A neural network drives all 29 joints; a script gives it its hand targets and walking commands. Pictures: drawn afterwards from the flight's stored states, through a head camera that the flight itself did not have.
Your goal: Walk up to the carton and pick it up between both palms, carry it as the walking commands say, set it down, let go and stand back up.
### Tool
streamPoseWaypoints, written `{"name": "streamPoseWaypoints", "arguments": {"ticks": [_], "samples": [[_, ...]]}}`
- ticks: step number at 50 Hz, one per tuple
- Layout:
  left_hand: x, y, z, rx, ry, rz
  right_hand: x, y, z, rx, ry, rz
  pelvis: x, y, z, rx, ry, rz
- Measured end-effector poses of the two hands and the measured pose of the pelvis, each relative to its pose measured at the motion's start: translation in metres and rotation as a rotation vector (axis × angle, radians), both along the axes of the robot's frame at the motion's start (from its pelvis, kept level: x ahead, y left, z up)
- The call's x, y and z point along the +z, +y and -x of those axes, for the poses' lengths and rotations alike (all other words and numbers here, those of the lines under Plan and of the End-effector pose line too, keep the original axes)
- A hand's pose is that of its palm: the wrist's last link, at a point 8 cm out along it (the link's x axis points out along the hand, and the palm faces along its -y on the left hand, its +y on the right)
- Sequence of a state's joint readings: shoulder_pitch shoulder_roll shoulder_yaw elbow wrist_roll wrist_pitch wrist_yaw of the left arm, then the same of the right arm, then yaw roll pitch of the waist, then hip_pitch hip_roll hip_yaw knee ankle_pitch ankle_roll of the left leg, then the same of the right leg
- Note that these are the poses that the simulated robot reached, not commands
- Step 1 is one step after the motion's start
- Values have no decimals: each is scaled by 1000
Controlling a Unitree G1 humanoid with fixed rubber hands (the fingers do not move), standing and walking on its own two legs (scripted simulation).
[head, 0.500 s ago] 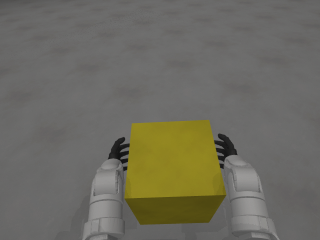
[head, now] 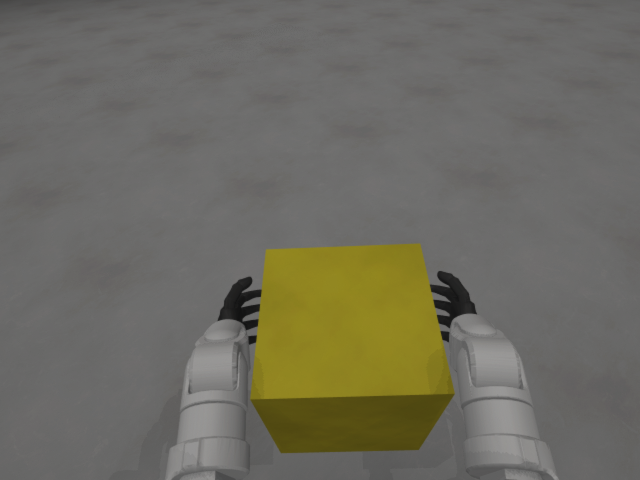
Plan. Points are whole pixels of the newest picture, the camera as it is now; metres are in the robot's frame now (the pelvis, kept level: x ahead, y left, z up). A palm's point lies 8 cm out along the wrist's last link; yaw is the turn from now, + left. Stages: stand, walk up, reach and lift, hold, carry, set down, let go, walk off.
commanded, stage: hold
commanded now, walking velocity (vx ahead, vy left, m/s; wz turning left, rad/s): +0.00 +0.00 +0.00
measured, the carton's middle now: (346, 354) +0.29 +0.00 -0.02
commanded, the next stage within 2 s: carry in 0.64 s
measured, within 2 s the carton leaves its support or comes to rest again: neither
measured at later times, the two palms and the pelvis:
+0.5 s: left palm (234, 334) +0.28 +0.15 +0.05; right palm (464, 326) +0.29 -0.15 +0.05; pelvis +0.00 -0.01 +0.00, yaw +0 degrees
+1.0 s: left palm (250, 386) +0.21 +0.12 +0.05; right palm (508, 391) +0.21 -0.18 +0.04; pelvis -0.07 -0.02 -0.03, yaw -2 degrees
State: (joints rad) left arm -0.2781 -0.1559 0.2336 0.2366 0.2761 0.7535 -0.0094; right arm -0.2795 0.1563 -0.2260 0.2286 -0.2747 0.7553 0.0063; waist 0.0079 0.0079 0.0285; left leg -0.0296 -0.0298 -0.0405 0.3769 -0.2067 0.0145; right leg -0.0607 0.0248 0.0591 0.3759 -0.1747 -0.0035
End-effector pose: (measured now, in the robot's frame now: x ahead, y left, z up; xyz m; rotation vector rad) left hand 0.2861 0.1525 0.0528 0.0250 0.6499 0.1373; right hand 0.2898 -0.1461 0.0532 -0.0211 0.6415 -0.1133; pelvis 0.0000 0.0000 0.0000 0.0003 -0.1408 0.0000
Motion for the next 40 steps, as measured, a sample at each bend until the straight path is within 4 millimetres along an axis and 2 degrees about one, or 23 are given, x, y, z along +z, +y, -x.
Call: {"name": "streamPoseWaypoints", "arguments": {"ticks": [31,36,40], "samples": [[0,-3,5,7,2,-3,1,-3,1,13,2,4,0,-7,0,8,-3,0],[1,-6,1,6,-34,4,1,-6,0,2,-34,-4,-9,-6,5,4,88,-1],[2,-10,6,5,-78,23,1,-9,10,-26,-78,-28,-20,-6,18,-3,140,-5]]}}
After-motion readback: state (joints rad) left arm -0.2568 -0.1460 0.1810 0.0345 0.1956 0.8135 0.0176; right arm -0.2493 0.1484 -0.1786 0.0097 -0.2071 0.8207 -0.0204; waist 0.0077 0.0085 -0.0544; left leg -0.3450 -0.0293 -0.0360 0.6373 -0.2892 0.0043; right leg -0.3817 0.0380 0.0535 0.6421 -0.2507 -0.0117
